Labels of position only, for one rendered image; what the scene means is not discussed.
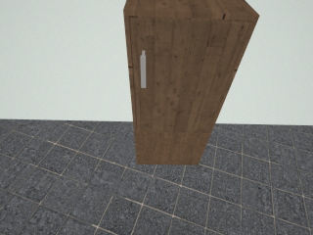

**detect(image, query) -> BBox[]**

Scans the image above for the handle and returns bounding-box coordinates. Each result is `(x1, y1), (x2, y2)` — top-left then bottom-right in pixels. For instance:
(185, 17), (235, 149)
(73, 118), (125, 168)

(140, 50), (147, 88)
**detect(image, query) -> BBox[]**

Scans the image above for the cupboard door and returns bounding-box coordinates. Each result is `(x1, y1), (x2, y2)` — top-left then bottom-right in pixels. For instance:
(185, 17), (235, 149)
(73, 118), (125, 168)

(130, 18), (252, 133)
